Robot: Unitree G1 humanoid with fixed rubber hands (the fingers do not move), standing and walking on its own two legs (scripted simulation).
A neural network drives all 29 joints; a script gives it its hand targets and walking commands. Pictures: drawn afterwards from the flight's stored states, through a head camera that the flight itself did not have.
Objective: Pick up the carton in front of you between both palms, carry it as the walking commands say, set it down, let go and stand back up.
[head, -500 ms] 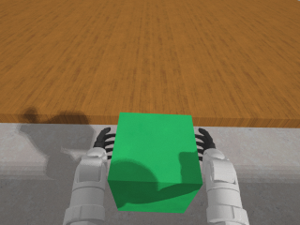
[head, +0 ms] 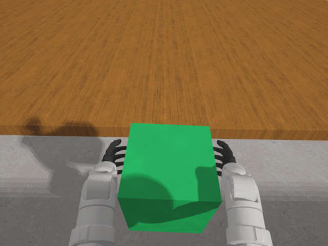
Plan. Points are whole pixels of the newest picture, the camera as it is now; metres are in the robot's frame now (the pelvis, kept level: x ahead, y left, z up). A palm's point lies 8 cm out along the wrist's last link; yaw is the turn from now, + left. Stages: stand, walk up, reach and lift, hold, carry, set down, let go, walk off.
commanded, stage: hold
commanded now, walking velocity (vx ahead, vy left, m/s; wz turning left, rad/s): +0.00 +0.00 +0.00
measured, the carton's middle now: (167, 180) +0.30 +0.00 -0.03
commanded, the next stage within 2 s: carry in 0.20 s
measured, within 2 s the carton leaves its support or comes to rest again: neither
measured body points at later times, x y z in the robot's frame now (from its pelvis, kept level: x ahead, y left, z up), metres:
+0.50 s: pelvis +0.06 -0.02 -0.01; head +0.02 -0.03 +0.44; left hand +0.35 +0.12 +0.07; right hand +0.34 -0.18 +0.06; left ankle +0.03 +0.11 -0.72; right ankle +0.01 -0.13 -0.75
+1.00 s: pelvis +0.31 -0.04 -0.01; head +0.31 -0.04 +0.44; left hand +0.60 +0.10 +0.08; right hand +0.59 -0.21 +0.08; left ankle +0.18 +0.08 -0.75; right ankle +0.44 -0.15 -0.73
